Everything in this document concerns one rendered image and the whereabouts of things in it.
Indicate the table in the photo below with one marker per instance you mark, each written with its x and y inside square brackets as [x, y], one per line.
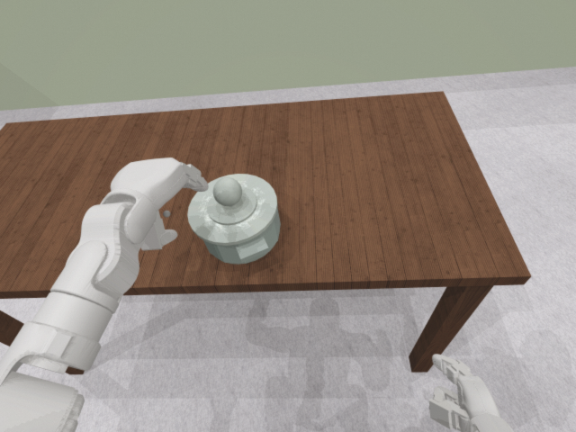
[372, 192]

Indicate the lid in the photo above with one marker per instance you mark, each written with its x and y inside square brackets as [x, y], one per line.
[241, 222]

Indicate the knob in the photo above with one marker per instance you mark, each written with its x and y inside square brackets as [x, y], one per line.
[227, 191]

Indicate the pot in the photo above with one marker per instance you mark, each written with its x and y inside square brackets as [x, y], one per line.
[251, 250]

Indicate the left robot hand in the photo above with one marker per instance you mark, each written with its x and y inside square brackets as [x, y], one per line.
[159, 179]

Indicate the left robot forearm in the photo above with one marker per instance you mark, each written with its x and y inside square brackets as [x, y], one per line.
[104, 265]

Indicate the right robot forearm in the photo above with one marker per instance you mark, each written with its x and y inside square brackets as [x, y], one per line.
[488, 423]

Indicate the right robot hand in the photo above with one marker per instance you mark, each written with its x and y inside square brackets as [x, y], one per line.
[456, 410]

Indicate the left robot upper arm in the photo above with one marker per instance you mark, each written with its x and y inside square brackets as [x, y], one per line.
[31, 404]

